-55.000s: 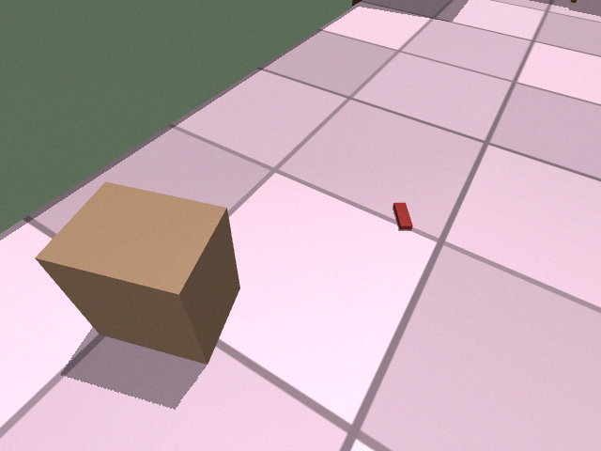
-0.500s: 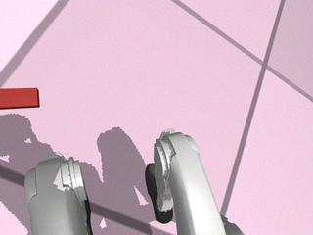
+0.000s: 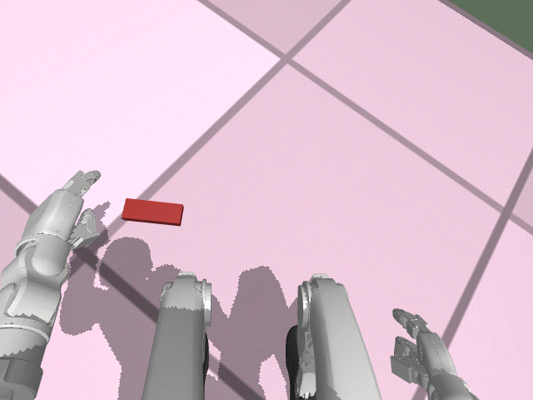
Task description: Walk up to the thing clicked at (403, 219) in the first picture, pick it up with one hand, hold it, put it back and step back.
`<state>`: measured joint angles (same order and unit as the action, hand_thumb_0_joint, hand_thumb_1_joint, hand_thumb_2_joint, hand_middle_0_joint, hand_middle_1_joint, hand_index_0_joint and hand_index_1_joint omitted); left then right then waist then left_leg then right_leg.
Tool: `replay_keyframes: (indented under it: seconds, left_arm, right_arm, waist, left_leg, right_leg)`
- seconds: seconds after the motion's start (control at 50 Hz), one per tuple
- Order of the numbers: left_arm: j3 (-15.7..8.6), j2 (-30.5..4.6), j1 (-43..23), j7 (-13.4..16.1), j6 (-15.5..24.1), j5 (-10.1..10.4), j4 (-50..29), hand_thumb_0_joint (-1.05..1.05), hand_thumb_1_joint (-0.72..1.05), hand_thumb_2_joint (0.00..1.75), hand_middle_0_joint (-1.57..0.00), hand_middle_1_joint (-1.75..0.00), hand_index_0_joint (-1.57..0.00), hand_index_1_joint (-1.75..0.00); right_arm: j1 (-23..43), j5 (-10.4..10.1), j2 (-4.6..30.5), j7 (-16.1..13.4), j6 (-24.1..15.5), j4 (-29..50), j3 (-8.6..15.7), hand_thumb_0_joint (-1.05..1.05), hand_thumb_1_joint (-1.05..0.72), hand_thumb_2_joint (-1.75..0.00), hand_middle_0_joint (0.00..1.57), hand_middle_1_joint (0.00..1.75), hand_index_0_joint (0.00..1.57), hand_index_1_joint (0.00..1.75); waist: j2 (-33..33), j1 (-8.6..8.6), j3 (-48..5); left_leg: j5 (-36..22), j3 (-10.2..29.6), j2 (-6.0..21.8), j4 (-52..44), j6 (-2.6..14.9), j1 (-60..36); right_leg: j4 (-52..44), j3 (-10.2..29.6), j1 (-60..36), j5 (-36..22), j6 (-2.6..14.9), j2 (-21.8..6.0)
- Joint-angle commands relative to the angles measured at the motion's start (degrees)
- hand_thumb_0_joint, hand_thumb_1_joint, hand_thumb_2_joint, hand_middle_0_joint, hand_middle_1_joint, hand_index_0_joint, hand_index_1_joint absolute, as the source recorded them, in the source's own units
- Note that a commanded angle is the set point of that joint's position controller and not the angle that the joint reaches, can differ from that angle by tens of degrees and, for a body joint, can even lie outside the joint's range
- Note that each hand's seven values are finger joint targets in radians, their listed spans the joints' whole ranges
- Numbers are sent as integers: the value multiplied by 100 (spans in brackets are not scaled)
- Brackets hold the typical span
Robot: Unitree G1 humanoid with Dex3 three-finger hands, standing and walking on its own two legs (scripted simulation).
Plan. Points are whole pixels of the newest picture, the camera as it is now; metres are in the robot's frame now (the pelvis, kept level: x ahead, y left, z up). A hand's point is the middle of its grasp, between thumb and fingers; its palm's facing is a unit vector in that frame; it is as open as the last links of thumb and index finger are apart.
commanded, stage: home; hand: left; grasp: from above
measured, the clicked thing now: (153, 212) +0.51 +0.27 -0.47
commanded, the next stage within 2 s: none
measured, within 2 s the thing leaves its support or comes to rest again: neither
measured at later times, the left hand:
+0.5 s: hand (66, 285) +0.26 +0.20 +0.10, palm faces +0.12 -0.96 -0.24, open 7.4 cm
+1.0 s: hand (12, 345) +0.22 +0.19 +0.18, palm faces +0.16 -0.97 -0.19, open 7.4 cm
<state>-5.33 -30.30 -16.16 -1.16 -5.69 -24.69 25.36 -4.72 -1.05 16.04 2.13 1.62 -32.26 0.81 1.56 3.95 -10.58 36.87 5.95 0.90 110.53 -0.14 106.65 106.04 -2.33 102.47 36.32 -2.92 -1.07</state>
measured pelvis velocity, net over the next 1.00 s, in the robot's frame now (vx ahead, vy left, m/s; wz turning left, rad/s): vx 0.08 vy -0.01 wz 0.10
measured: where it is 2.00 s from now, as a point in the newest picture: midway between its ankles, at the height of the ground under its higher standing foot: (247, 388)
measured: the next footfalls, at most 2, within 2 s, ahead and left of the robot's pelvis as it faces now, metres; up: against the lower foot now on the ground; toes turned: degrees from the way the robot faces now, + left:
none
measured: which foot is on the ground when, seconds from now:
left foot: down 0.00-1.00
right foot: down 0.00-1.00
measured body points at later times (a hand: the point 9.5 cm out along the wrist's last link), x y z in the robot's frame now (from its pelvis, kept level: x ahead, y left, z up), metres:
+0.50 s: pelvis +0.05 -0.01 +0.18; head +0.13 +0.01 +0.62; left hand +0.25 +0.25 +0.12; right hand +0.22 -0.24 +0.09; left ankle +0.08 +0.12 -0.45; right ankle +0.09 -0.15 -0.45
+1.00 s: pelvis +0.08 -0.01 +0.23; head +0.09 +0.00 +0.68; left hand +0.21 +0.24 +0.20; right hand +0.28 -0.23 +0.18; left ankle +0.08 +0.12 -0.45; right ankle +0.09 -0.15 -0.45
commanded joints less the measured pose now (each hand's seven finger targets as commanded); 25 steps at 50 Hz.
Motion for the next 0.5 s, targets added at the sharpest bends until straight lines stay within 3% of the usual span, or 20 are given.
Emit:
replay_keyframes:
  seconds: [0.0, 0.08, 0.1, 0.14, 0.24, 0.26, 0.3, 0.34, 0.36, 0.4, 0.44, 0.48]
  left_arm:
    - [-321, -727, -537, 301, -199, 683, -1469, 0, 90, 90, -20, -30, -20, -30]
    - [-374, -493, 84, 395, -498, 1224, -1836, 0, 90, 90, -20, -30, -20, -30]
    - [-261, -283, 334, 395, -592, 1388, -1723, 0, 90, 90, -20, -30, -20, -30]
    - [-342, -200, 503, 426, -714, 1689, -2098, 0, 90, 90, -20, -30, -20, -30]
    - [-326, 198, 1359, 530, -1094, 2198, -2600, 0, 90, 90, -20, -30, -20, -30]
    - [-285, 306, 1472, 551, -1161, 2276, -2724, 0, 90, 90, -20, -30, -20, -30]
    - [-394, 398, 1797, 603, -1277, 2457, -2872, 0, 90, 90, -20, -30, -20, -30]
    - [-372, 589, 2115, 610, -1365, 2605, -2978, 0, 90, 90, -20, -30, -20, -30]
    - [-291, 706, 2274, 600, -1400, 2655, -3070, 0, 90, 90, -20, -30, -20, -30]
    - [-415, 718, 2605, 608, -1483, 2758, -3216, 0, 90, 90, -20, -30, -20, -30]
    - [-255, 931, 2930, 571, -1556, 2830, -3413, 0, 90, 90, -20, -30, -20, -30]
    - [-299, 966, 3312, 556, -1639, 2892, -3587, 0, 90, 90, -20, -30, -20, -30]
  right_arm:
    - [-494, -76, 918, -231, -376, 524, 332, 0, -90, -90, 20, 30, 20, 30]
    - [-327, -113, 790, -359, -547, 683, 263, 0, -90, -90, 20, 30, 20, 30]
    - [-284, -114, 745, -385, -590, 687, 228, 0, -90, -90, 20, 30, 20, 30]
    - [-236, -125, 706, -457, -679, 751, 209, 0, -90, -90, 20, 30, 20, 30]
    - [-319, -164, 520, -669, -869, 851, 75, 0, -90, -90, 20, 30, 20, 30]
    - [-371, -167, 491, -723, -908, 872, 62, 0, -90, -90, 20, 30, 20, 30]
    - [-453, -168, 453, -836, -995, 827, 1, 0, -90, -90, 20, 30, 20, 30]
    - [-546, -172, 414, -958, -1084, 843, -34, 0, -90, -90, 20, 30, 20, 30]
    - [-580, -165, 394, -1014, -1126, 828, -48, 0, -90, -90, 20, 30, 20, 30]
    - [-704, -153, 378, -1111, -1203, 857, -68, 0, -90, -90, 20, 30, 20, 30]
    - [-770, -129, 327, -1179, -1275, 904, -76, 0, -90, -90, 20, 30, 20, 30]
    - [-868, -107, 306, -1247, -1353, 927, -86, 0, -90, -90, 20, 30, 20, 30]
  waist:
    - [814, 188, -2876]
    - [758, 119, -2605]
    - [637, 184, -2325]
    - [719, 134, -2291]
    - [532, 94, -2113]
    - [533, 144, -2012]
    - [514, 49, -1903]
    - [478, 79, -1820]
    - [464, 92, -1741]
    - [450, 21, -1671]
    - [419, 60, -1446]
    - [347, -19, -1397]
  left_leg:
    - [-437, -8, 22, -2317, 115, -3345]
    - [-332, -15, 25, -2796, 111, -3788]
    - [-225, -26, 21, -2955, 120, -3787]
    - [-116, -10, 25, -3270, 107, -4109]
    - [-356, -64, 9, -3908, 95, -4821]
    - [-491, -94, -5, -4019, 96, -4903]
    - [-596, -28, 14, -4328, 79, -5241]
    - [-948, -63, 18, -4538, 71, -5581]
    - [-1161, -65, 20, -4650, 58, -5686]
    - [-1512, -121, 4, -4844, 54, -5982]
    - [-1728, -221, -26, -5045, 64, -6167]
    - [-1995, -269, -36, -5249, 64, -6470]
  right_leg:
    - [-1831, -142, -2046, -696, 421, 142]
    - [-2371, -64, -2616, -605, 413, 143]
    - [-2565, -35, -2728, -503, 406, 138]
    - [-2846, -5, -2982, -436, 401, 135]
    - [-3638, 57, -3947, -655, 388, 144]
    - [-3814, 61, -4124, -767, 381, 149]
    - [-4034, 46, -4456, -894, 364, 136]
    - [-4286, 27, -4800, -1174, 365, 153]
    - [-4371, 8, -4937, -1343, 354, 157]
    - [-4619, -6, -5331, -1624, 351, 165]
    - [-4940, -21, -5659, -1810, 334, 188]
    - [-5174, -58, -6016, -2042, 319, 201]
